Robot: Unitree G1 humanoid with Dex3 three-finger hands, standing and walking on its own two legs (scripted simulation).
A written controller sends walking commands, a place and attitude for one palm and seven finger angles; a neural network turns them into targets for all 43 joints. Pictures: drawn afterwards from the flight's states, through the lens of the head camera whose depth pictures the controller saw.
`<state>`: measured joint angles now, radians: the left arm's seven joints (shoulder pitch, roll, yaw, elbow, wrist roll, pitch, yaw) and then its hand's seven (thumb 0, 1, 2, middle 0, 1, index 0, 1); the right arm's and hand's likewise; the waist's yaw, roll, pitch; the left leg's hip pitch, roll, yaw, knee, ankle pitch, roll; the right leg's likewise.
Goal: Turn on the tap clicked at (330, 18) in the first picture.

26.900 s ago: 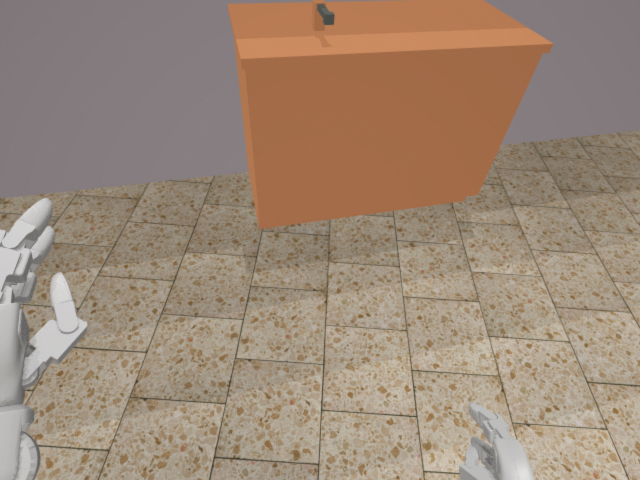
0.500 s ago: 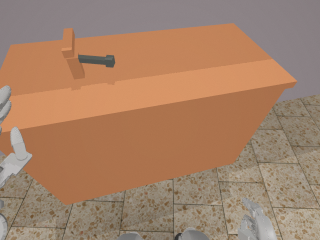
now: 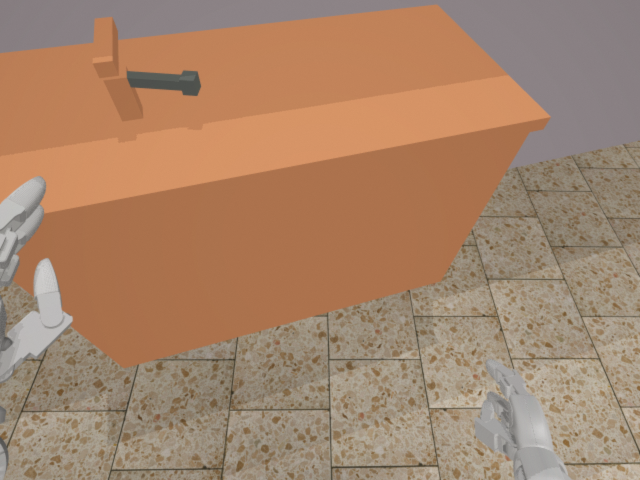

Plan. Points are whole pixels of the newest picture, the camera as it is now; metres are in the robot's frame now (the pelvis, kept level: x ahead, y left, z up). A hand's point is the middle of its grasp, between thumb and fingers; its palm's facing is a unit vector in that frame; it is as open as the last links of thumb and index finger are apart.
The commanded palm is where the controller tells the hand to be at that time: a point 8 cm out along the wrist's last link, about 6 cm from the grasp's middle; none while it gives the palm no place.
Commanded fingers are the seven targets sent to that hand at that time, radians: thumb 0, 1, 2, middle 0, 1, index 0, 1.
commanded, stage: stop stepping back and stand still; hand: left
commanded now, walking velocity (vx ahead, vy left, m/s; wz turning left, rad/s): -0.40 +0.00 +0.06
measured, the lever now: (190, 83) +0.69 +0.25 +0.08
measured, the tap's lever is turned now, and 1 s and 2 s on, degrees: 70 70 70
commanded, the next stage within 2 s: stand and check the lever's angle in 0.92 s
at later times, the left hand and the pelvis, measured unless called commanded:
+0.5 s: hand out of the picture +0.08 +0.20 +0.16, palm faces +0.43 -0.83 -0.37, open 7.4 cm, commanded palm +0.02 +0.25 +0.18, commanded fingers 0.00 0.90 0.90 -0.20 -0.30 -0.20 -0.30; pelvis -0.13 -0.04 +0.00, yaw +2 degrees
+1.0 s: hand out of the picture +0.05 +0.19 +0.17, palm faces +0.44 -0.80 -0.40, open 7.4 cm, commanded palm -0.01 +0.23 +0.18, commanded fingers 0.00 0.90 0.90 -0.20 -0.30 -0.20 -0.30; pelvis -0.15 -0.05 +0.00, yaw +3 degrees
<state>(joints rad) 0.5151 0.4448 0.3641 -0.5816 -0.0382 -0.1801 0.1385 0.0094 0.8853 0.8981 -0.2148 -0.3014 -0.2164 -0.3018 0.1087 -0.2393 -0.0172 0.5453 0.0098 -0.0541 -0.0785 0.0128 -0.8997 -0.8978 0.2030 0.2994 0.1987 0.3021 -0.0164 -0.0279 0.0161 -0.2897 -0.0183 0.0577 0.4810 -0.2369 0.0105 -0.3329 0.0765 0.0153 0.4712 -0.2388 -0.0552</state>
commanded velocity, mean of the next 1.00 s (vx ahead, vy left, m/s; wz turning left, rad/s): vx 0.14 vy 0.05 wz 0.00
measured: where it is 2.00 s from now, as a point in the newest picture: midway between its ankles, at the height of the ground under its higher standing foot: outside the picture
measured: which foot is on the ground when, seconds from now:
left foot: down 0.00-0.26, up 0.28-0.50, down 0.52-0.72, up 0.74-0.98, down 1.00-1.00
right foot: down 0.00-0.52, up 0.54-0.70, down 0.72-1.00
